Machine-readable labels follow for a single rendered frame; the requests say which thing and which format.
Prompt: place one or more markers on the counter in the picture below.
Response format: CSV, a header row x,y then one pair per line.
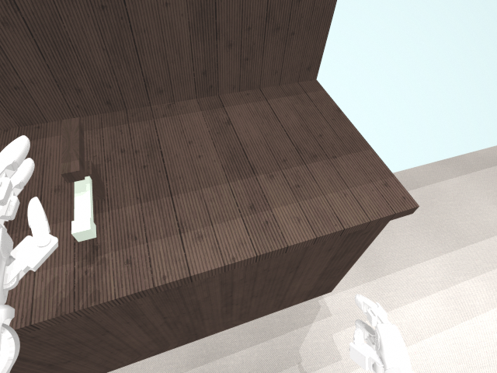
x,y
226,182

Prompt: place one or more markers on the left robot hand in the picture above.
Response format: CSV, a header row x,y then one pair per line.
x,y
15,172

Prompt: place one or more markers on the right robot hand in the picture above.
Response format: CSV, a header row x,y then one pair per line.
x,y
385,347

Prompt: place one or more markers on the left robot forearm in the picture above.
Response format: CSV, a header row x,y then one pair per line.
x,y
9,340

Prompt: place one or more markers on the tap lever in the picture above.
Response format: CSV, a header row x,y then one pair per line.
x,y
83,227

